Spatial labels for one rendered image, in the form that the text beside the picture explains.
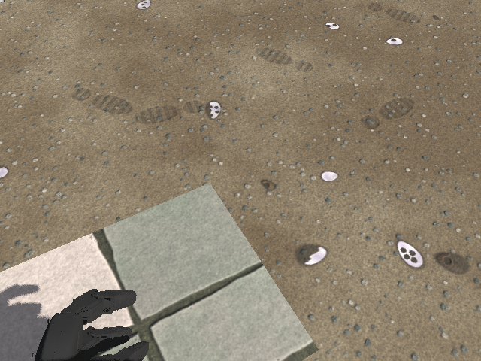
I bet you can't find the left robot hand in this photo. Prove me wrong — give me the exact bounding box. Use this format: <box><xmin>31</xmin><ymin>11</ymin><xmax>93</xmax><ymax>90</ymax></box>
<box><xmin>32</xmin><ymin>289</ymin><xmax>149</xmax><ymax>361</ymax></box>

